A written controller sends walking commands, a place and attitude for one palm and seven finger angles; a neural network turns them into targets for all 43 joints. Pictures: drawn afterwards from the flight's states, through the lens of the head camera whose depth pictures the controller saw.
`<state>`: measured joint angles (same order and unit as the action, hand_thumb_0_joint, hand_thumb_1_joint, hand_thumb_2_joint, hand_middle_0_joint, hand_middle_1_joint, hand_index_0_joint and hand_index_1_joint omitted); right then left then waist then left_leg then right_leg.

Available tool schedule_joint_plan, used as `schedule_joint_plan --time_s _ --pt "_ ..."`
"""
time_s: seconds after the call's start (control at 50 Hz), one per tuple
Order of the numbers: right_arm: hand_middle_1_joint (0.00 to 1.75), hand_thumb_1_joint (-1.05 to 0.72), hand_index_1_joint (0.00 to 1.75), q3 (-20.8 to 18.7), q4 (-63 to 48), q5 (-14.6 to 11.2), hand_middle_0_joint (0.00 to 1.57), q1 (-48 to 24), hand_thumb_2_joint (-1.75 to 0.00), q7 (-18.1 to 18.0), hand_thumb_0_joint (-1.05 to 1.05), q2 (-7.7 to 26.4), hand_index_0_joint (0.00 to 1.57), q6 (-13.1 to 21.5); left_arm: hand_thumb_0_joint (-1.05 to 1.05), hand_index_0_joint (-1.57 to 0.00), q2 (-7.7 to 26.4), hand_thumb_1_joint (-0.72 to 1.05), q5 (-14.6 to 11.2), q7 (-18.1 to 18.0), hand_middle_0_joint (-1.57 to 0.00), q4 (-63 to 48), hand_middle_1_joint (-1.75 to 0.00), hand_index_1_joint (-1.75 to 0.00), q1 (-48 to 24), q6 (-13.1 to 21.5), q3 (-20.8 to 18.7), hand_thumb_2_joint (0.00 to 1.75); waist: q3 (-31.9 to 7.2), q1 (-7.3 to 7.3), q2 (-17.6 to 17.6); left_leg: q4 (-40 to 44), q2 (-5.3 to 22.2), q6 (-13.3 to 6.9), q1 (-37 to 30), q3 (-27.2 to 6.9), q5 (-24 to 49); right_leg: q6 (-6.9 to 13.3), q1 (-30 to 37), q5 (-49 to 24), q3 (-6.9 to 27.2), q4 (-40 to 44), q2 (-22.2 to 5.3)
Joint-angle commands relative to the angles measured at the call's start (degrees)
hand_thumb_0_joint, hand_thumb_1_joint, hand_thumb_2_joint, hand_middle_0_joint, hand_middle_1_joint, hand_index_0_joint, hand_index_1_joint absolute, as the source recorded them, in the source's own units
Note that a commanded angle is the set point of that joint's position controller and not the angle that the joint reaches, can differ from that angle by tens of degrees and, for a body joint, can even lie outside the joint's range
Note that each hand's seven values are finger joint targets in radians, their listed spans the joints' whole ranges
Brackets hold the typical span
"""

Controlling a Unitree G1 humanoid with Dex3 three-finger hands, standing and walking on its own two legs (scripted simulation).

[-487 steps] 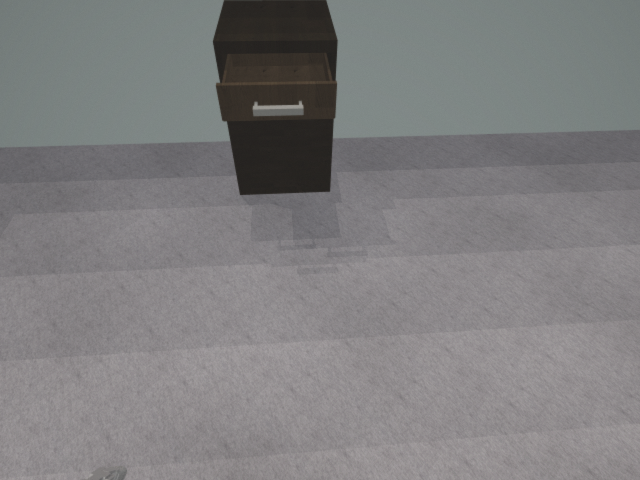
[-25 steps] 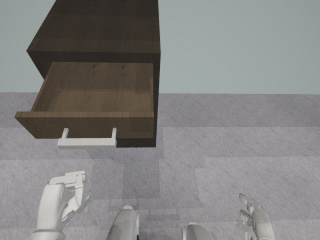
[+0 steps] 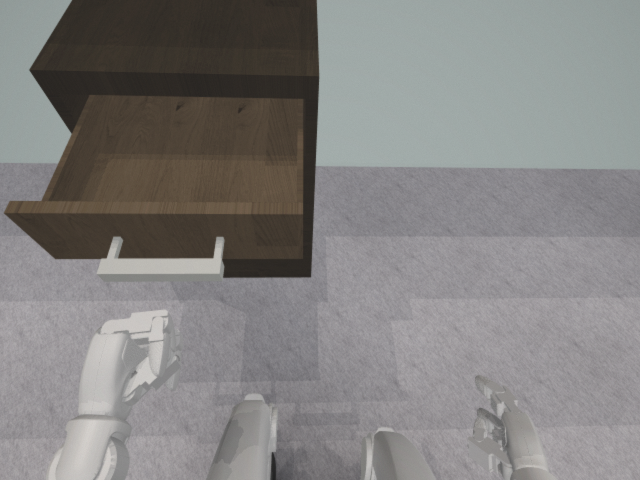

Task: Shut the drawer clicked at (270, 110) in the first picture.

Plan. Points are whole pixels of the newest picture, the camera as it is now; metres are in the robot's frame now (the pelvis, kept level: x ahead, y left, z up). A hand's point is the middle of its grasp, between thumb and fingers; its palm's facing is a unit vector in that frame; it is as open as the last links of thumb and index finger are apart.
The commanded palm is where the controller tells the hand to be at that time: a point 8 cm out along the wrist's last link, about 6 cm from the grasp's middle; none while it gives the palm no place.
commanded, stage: bring the fist close to the handle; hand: left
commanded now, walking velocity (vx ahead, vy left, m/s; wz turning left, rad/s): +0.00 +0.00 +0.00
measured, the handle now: (165, 256) +0.40 +0.25 -0.03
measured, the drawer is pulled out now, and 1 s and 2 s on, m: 0.23 0.23 0.16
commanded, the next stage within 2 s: push the drawer shut in 1.00 s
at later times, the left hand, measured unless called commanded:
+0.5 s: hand (185, 333) +0.29 +0.19 -0.02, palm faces +0.03 -1.00 -0.04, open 3.3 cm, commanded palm +0.28 +0.24 -0.02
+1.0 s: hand (193, 324) +0.31 +0.19 -0.03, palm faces +0.05 -1.00 -0.05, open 3.3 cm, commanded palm +0.29 +0.23 -0.03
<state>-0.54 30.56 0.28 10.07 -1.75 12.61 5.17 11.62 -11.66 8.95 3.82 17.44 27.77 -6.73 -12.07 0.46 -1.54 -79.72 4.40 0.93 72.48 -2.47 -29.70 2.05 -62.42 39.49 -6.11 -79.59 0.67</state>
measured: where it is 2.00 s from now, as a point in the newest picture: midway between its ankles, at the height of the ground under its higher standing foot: outside the picture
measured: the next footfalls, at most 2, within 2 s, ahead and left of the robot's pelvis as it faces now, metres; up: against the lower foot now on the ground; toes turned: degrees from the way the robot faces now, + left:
none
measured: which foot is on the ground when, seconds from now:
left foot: down 0.00-1.00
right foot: down 0.00-1.00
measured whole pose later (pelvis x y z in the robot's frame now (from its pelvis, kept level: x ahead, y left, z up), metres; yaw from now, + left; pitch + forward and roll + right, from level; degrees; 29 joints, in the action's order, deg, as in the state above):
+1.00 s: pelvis -0.01 +0.01 -0.04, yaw -2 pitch +28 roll -4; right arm 0.1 32.0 0.9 9.3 -0.1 13.7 0.1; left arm 12.6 -9.7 5.4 15.6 1.1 29.1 -8.7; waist -13.1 1.6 -1.2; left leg -88.3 4.6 -0.3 85.9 -1.8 -31.1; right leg 1.1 -75.9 41.2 -5.0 -88.6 0.5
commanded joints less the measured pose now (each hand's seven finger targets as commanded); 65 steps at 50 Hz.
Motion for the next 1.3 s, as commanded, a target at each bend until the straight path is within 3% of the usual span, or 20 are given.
schedule_joint_plan --time_s 0.0,0.08,0.14,0.18,0.22,0.3,0.36,0.42,0.54,0.58,0.66,0.74,0.78,0.84,0.88,0.96,1.02,1.14,1.24,1.28 --pt "0.3 -0.9 0.3 -3.2 -7.3 -0.3 0.2 -1.1 -0.9 -0.7 0.0 8.0 0.2 2.5 0.0 -1.4 6.3 0.9 -1.4 -0.1 -1.4 -9.2 -1.6 -1.6 -6.6 3.5 -4.5 0.9 -15.5 1.08 -0.2 7.2 -2.8 -3.1 -16.7 0.6 10.6 -0.9 2.9 -15.8 5.2 13.5 1.1" --pt "0.3 -0.9 0.3 -3.4 -7.1 -0.2 0.2 -0.8 -0.9 -0.2 0.0 8.1 0.2 2.5 0.0 -1.4 5.9 0.9 -1.5 -0.2 -1.4 -9.4 -1.6 -1.6 -6.5 4.0 -4.4 0.9 -18.8 0.44 -2.5 7.0 -2.6 -3.0 -19.2 0.2 13.3 -0.5 1.3 -18.4 4.0 11.3 1.2" --pt "0.3 -0.9 0.3 -3.6 -6.7 -0.1 0.2 -0.6 -0.9 0.1 0.0 8.3 0.2 2.1 0.0 -1.4 6.1 0.9 -1.3 -0.6 -1.4 -7.5 -1.6 -1.6 -5.8 3.8 -5.0 0.9 -19.3 0.44 -0.8 6.2 -2.6 -3.0 -18.0 -0.2 14.1 -0.5 0.5 -19.1 3.5 9.8 1.5" --pt "0.3 -0.9 0.3 -3.4 -6.8 0.0 0.2 -0.6 -0.9 0.4 0.0 8.6 0.2 1.7 0.0 -1.4 5.1 0.9 -0.7 -0.7 -1.4 -6.8 -1.6 -1.6 -8.9 3.9 -3.3 0.9 -18.0 1.14 -1.8 6.0 -2.6 -2.8 -17.3 -0.3 12.2 -0.5 -2.0 -17.1 3.2 9.4 1.3" --pt "0.3 -0.9 0.3 -3.5 -6.4 0.1 0.2 -0.4 -0.9 0.4 0.0 9.0 0.2 1.6 0.0 -1.4 5.8 0.9 -0.3 -1.2 -1.4 -5.8 -1.6 -1.6 -11.4 4.3 -4.0 0.9 -17.7 1.35 -1.5 5.5 -2.5 -2.8 -16.7 -0.6 10.7 -0.4 -3.9 -15.3 3.0 8.8 1.4" --pt "0.3 -0.9 0.3 -3.5 -6.2 0.2 0.2 -0.5 -0.9 0.4 0.0 9.4 0.2 1.2 0.0 -1.4 6.6 0.9 -0.5 -1.5 -1.4 -4.7 -1.6 -1.6 -13.6 4.9 -5.2 0.9 -20.1 0.98 -1.4 4.4 -2.5 -2.6 -16.3 -0.7 10.4 -0.3 -5.2 -14.7 3.0 7.5 1.5" --pt "0.3 -0.9 0.3 -3.5 -6.0 0.3 0.2 -0.7 -0.9 0.5 0.0 9.6 0.2 0.9 0.0 -1.4 6.7 0.9 -0.2 -1.7 -1.4 -4.9 -1.6 -1.6 -15.5 5.4 -5.3 0.9 -22.2 0.55 -3.8 4.1 -2.3 -2.3 -18.1 -1.4 11.6 0.0 -7.5 -14.9 2.4 5.9 1.4" --pt "0.3 -0.9 0.3 -3.4 -5.9 0.4 0.2 -0.7 -0.9 0.8 0.0 9.8 0.2 0.4 0.0 -1.4 5.5 0.9 0.4 -2.1 -1.4 -3.7 -1.6 -1.6 -17.8 5.2 -3.3 0.9 -21.5 1.35 -3.5 3.9 -2.4 -2.1 -17.8 -1.9 10.0 0.0 -9.6 -13.7 2.2 5.4 1.3" --pt "0.3 -0.9 0.3 -3.1 -5.3 0.5 0.2 -0.2 -0.9 0.7 0.0 10.4 0.2 -0.8 0.0 -1.4 7.4 0.9 1.4 -3.0 -1.4 1.3 -1.6 -1.6 -24.5 4.7 -5.1 0.9 -20.9 2.09 -1.9 2.3 -2.4 -2.2 -14.0 -2.3 5.7 0.0 -12.4 -10.8 2.1 3.9 1.7" --pt "0.3 -0.9 0.3 -3.2 -5.3 0.6 0.2 -0.4 -0.9 0.7 0.0 10.3 0.2 -1.1 0.0 -1.4 7.2 0.9 1.4 -3.2 -1.4 1.2 -1.6 -1.6 -26.8 5.2 -5.1 0.9 -22.9 1.79 -3.3 1.6 -2.4 -2.0 -15.0 -2.1 6.3 0.1 -13.1 -11.1 2.2 3.4 1.5" --pt "0.3 -0.9 0.3 -3.3 -6.6 0.5 0.2 -0.5 -0.9 1.2 0.0 10.2 0.2 -1.8 0.0 -1.4 7.0 0.9 1.1 -3.4 -1.4 -3.1 -1.6 -1.6 -21.7 4.8 -4.8 0.9 -27.8 -0.16 -6.0 3.1 -2.1 -1.5 -20.4 -2.7 11.5 0.4 -11.3 -14.0 1.9 3.1 1.4" --pt "0.3 -0.9 0.3 -3.2 -6.7 0.2 0.2 0.0 -0.9 1.4 0.0 10.0 0.2 -2.7 0.0 -1.4 6.4 0.9 1.0 -3.9 -1.4 -1.5 -1.6 -1.6 -18.5 2.9 -4.4 0.9 -24.3 1.06 -1.8 3.0 -2.1 -2.0 -17.2 -2.6 10.2 0.0 -10.2 -14.0 2.0 4.2 1.8" --pt "0.3 -0.9 0.3 -3.0 -6.4 0.1 0.2 -0.3 -0.9 1.3 0.0 9.9 0.2 -3.2 0.0 -1.4 6.0 0.9 1.1 -4.0 -1.4 -0.6 -1.6 -1.6 -21.5 2.7 -3.7 0.9 -21.9 2.15 -0.4 2.5 -2.4 -2.4 -14.2 -2.0 7.5 -0.3 -10.0 -12.7 2.4 4.9 1.7" --pt "0.3 -0.9 0.3 -3.0 -5.8 0.2 0.2 -0.1 -0.9 0.9 0.0 9.9 0.2 -3.0 0.0 -1.4 7.4 0.9 1.1 -4.4 -1.4 -0.7 -1.6 -1.6 -23.8 4.1 -5.2 0.9 -21.7 2.05 -1.1 2.0 -2.5 -2.3 -12.9 -1.7 6.0 -0.2 -10.4 -11.3 2.7 4.6 1.9" --pt "0.3 -0.9 0.3 -3.0 -5.4 0.3 0.2 -0.2 -0.9 0.8 0.0 9.7 0.2 -2.8 0.0 -1.4 6.6 0.9 1.2 -4.3 -1.4 -0.7 -1.6 -1.6 -25.5 5.3 -4.3 0.9 -21.9 2.36 -2.0 1.8 -2.5 -2.3 -14.0 -1.6 6.3 -0.2 -11.2 -11.5 2.8 4.8 1.8" --pt "0.3 -0.9 0.3 -3.1 -5.2 0.4 0.2 -0.2 -0.9 0.7 0.0 9.9 0.2 -2.6 0.0 -1.4 7.3 0.9 1.1 -3.3 -1.4 0.2 -1.6 -1.6 -23.8 5.9 -4.8 0.9 -23.1 1.61 -3.7 1.7 -2.4 -2.1 -15.5 -1.4 8.8 0.1 -10.6 -13.2 2.8 4.5 1.7" --pt "0.3 -0.9 0.3 -3.2 -5.5 0.1 0.2 -0.1 -0.9 0.7 0.0 10.0 0.2 -2.8 0.0 -1.4 8.4 0.9 0.3 -2.5 -1.4 0.7 -1.6 -1.6 -21.0 5.2 -6.3 0.9 -24.0 0.85 -2.4 1.6 -2.4 -2.2 -14.8 -1.0 10.1 0.0 -8.1 -14.7 3.3 4.8 1.8" --pt "0.3 -0.9 0.3 -3.2 -4.9 0.1 0.2 0.6 -0.9 0.5 0.0 9.9 0.2 -2.8 0.0 -1.4 8.3 0.9 0.3 -2.8 -1.4 0.2 -1.6 -1.6 -26.1 4.8 -5.9 0.9 -23.0 2.43 -2.3 0.6 -2.3 -2.6 -14.0 -1.0 10.8 -0.3 -9.1 -15.8 3.3 4.5 1.9" --pt "0.3 -0.9 0.3 -3.1 -3.8 0.3 0.2 0.9 -0.9 0.1 0.0 10.1 0.2 -2.5 0.0 -1.4 9.6 0.9 0.5 -2.5 -1.4 3.6 -1.6 -1.6 -31.6 5.6 -7.0 0.9 -22.6 2.92 -2.6 -0.4 -2.4 -2.6 -12.7 -0.6 9.4 -0.3 -9.6 -14.6 3.8 4.7 2.0" --pt "0.3 -0.9 0.3 -3.1 -4.0 0.3 0.2 0.9 -0.9 0.1 0.0 10.4 0.2 -2.7 0.0 -1.4 10.1 0.9 0.6 -2.1 -1.4 5.0 -1.6 -1.6 -32.0 5.3 -7.6 0.9 -24.2 2.34 -3.0 -0.2 -2.4 -2.5 -13.5 -0.4 10.0 -0.2 -9.0 -15.2 3.9 4.8 1.9"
